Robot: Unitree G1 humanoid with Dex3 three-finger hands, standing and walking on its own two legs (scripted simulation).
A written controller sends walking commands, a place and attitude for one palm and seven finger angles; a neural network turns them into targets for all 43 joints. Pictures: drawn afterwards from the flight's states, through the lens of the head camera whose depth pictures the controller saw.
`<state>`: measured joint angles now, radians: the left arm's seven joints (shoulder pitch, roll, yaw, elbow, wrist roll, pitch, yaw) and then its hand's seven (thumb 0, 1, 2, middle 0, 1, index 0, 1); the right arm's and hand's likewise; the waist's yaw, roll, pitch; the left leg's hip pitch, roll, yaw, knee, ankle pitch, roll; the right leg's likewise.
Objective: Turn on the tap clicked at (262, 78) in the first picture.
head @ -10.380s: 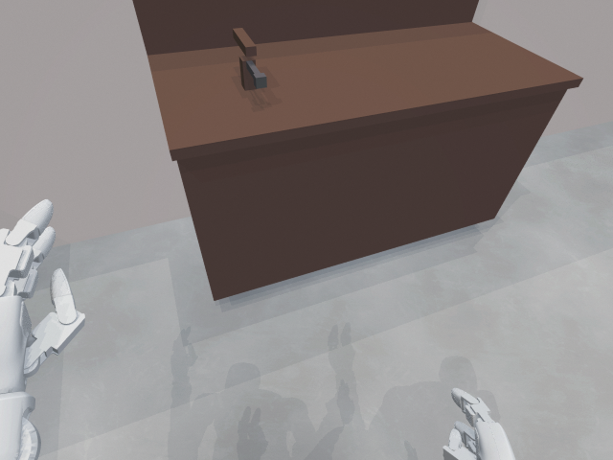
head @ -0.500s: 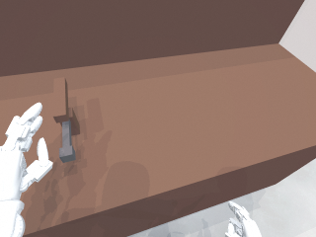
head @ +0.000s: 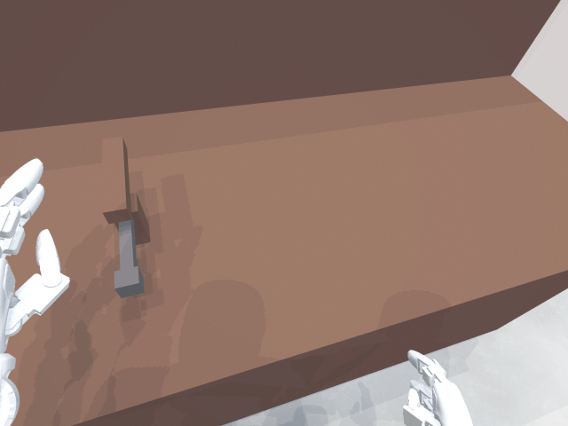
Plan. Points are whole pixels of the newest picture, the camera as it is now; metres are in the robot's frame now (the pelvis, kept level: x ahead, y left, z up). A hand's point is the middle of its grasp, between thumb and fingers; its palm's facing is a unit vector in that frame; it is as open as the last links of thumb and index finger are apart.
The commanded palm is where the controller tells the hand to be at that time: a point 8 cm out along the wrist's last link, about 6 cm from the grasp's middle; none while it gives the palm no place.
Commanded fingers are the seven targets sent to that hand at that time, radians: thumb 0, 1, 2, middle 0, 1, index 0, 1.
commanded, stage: look again from close up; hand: left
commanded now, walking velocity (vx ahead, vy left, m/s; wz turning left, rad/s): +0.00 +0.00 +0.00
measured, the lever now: (129, 282) +0.27 +0.22 +0.06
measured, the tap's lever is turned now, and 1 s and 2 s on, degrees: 0 0 0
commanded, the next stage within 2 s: shuffle to correct the standing spot in 0.32 s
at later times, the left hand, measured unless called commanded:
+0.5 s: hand (80, 297) +0.20 +0.22 +0.16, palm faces +0.36 -0.86 -0.35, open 7.4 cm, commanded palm +0.14 +0.26 +0.17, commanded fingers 0.00 0.90 0.90 -0.20 -0.30 -0.20 -0.30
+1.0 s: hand (101, 342) +0.16 +0.18 +0.18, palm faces +0.33 -0.84 -0.44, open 7.4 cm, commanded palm +0.10 +0.23 +0.17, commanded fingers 0.00 0.90 0.90 -0.20 -0.30 -0.20 -0.30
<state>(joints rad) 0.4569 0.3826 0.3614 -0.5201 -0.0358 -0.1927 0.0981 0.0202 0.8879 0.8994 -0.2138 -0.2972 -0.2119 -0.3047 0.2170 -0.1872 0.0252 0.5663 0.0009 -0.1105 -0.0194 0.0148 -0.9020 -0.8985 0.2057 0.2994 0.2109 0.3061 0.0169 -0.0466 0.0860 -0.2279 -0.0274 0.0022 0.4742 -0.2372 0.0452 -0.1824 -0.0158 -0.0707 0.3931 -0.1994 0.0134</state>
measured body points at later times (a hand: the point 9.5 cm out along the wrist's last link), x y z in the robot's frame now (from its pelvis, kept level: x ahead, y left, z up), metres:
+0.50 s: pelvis -0.02 -0.02 +0.00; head +0.00 +0.00 +0.45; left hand +0.18 +0.26 +0.18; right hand +0.15 -0.25 -0.07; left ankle +0.01 +0.08 -0.74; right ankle +0.00 -0.13 -0.74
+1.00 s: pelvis -0.06 -0.05 -0.01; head +0.00 -0.03 +0.43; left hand +0.14 +0.22 +0.20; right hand +0.13 -0.28 -0.09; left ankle -0.04 +0.07 -0.72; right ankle +0.00 -0.13 -0.74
